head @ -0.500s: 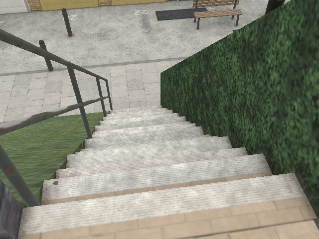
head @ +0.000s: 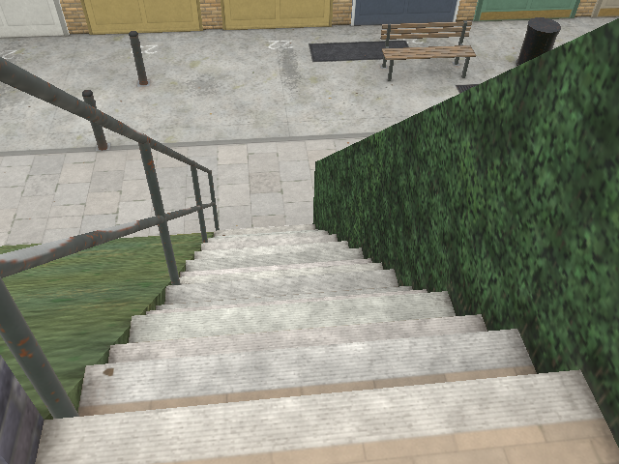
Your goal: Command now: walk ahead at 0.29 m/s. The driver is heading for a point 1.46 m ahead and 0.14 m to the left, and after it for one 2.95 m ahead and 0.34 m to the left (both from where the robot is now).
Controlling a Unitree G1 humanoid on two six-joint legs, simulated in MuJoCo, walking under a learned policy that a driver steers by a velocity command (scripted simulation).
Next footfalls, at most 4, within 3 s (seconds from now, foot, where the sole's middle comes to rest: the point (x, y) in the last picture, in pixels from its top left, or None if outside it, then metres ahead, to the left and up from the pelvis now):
0.52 right None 0.42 -0.11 -0.77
1.00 left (275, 438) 0.60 0.10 -0.77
1.30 right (392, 438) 0.61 -0.16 -0.77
2.08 right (425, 379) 0.88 -0.30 -0.98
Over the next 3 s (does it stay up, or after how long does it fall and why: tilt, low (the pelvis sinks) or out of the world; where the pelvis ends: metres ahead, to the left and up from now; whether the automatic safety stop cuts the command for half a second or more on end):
stays up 1.13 -0.15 -0.52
